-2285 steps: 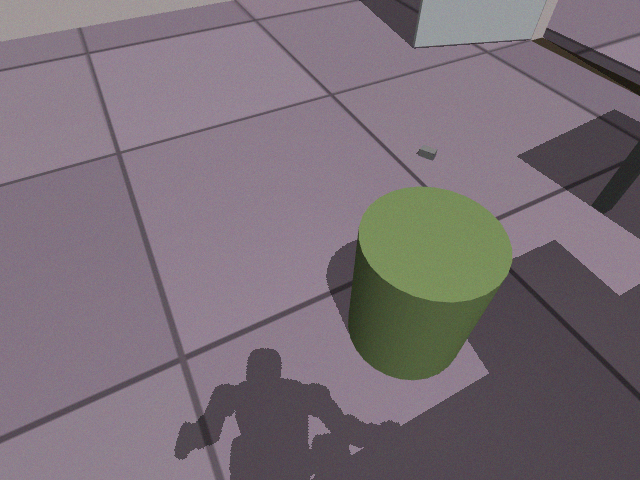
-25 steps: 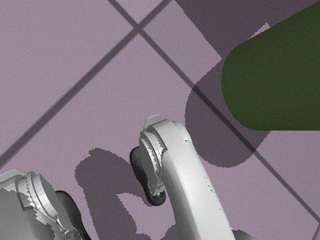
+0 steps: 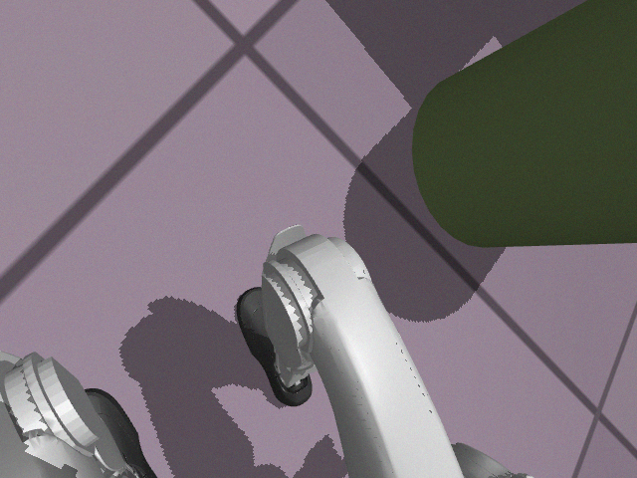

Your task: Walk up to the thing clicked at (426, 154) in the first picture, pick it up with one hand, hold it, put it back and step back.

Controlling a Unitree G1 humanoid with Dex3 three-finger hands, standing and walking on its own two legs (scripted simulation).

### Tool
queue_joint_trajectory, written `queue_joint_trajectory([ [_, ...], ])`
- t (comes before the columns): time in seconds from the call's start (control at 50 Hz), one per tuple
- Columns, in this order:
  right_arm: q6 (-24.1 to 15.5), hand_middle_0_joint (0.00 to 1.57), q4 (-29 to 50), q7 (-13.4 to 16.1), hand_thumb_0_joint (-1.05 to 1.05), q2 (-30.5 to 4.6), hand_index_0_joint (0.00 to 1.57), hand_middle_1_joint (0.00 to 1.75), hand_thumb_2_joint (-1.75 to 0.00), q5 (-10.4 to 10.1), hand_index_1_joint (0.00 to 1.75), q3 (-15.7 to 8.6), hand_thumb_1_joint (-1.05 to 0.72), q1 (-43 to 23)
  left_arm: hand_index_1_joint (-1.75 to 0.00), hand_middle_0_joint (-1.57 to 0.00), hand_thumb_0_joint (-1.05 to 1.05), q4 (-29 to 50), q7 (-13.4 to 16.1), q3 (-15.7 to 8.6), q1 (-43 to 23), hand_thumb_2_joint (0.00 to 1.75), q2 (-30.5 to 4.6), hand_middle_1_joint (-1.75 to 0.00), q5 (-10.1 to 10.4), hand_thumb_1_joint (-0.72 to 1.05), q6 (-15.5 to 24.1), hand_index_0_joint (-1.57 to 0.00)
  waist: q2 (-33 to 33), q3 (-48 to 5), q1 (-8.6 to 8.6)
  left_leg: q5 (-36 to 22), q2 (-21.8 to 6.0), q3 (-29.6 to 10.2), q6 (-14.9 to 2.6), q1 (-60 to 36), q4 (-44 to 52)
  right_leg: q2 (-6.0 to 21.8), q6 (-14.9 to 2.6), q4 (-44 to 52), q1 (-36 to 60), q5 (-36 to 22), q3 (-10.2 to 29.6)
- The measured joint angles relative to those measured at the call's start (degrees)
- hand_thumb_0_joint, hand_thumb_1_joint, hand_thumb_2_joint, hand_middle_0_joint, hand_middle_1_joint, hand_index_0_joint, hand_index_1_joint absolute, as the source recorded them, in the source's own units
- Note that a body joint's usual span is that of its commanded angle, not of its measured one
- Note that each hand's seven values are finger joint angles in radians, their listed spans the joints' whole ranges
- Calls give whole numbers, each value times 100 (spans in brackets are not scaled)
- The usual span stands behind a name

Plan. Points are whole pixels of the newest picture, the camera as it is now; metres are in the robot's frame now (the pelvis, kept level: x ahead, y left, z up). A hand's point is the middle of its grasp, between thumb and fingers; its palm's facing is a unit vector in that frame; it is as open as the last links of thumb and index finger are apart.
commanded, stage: rest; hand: left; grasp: from above
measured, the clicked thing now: out of the picture +0.47 +0.30 -0.26
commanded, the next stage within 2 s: open in 1.06 s
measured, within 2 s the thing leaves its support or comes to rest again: rests again in 0.92 s
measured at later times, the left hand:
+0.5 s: hand out of the picture +0.47 +0.28 -0.25, palm faces -0.15 -0.41 -0.90, open 7.2 cm
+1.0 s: hand out of the picture +0.47 +0.28 -0.27, palm faces -0.15 -0.42 -0.90, open 7.1 cm
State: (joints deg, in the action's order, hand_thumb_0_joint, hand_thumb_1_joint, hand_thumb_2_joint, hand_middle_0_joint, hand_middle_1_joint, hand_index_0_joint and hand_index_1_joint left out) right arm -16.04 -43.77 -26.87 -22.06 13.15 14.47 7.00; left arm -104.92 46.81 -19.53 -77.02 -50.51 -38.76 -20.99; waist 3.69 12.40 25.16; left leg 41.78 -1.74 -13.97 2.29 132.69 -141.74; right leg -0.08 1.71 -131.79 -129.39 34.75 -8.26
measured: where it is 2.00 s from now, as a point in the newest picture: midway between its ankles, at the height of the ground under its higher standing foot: (211, 416)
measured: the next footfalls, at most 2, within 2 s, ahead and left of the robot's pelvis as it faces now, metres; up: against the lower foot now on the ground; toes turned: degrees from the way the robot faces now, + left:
none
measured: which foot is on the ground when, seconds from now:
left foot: down 0.00-1.00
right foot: down 0.00-1.00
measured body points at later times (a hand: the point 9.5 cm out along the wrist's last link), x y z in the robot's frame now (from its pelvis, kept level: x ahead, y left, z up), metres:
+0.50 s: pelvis +0.00 +0.00 +0.00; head +0.31 +0.08 +0.31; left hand +0.47 +0.30 -0.20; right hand -0.02 -0.24 -0.05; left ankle +0.06 +0.14 -0.29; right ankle +0.12 -0.12 -0.29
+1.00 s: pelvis +0.00 +0.01 +0.00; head +0.32 +0.09 +0.30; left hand +0.47 +0.30 -0.22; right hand -0.02 -0.23 -0.04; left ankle +0.06 +0.14 -0.29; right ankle +0.12 -0.12 -0.29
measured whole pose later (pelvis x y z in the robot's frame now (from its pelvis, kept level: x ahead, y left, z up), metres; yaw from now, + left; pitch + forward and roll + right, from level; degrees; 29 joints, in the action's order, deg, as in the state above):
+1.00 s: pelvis +0.00 +0.01 +0.00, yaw -2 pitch +29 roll -15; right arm -19.3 -39.8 -26.5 -24.0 13.5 19.7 7.0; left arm -105.5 48.1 -16.1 -76.3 -55.5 -35.5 -18.5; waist 7.2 17.2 27.8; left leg 42.2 -1.4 -16.5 1.7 131.4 -143.3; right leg -0.5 2.8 -131.0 -126.3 34.7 -10.3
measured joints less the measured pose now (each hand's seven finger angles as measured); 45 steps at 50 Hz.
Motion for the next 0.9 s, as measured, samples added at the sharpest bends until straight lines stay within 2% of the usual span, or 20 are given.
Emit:
queue_joint_trajectory([
  [0.3, -70, 19, 145, -23, 0, -18, 19, 30, -90, -11, 30, 162, -92, 60, -23, -96, 0, -3, 40, 123, 47, 14, -152, -27, 47, 38, 49, -100, 124, 112, 89, 20, 9, -85, -16, -36, -32, -13, 31, 51, 104, 1, -72],
  [0.44, -115, 19, 204, -32, 0, -65, 19, 30, -90, 14, 30, 254, -91, 41, -22, -96, 0, 12, 58, 188, 66, 12, -223, -26, 182, 40, 96, -100, 169, 201, 135, 29, 16, -120, -8, -66, -59, -14, 32, 39, 142, 5, -98],
  [0.62, -165, 19, 253, 18, 0, -93, 19, 30, -90, 22, 30, 342, -92, -32, -21, -97, 0, -54, 97, 145, 41, 10, -354, -25, 159, 40, 152, -100, 227, 302, 184, 2, 4, -165, -26, -55, -72, -41, 56, 78, 157, -49, -136],
  [0.9, -296, 19, 335, 37, 0, -147, 19, 30, -90, 27, 30, 471, -92, 1, -19, -98, 0, -92, 137, 278, 46, 10, -482, -23, 260, 40, 216, -101, 328, 422, 244, 25, 30, -227, -48, -113, -125, -38, 91, 86, 278, -24, -185],
])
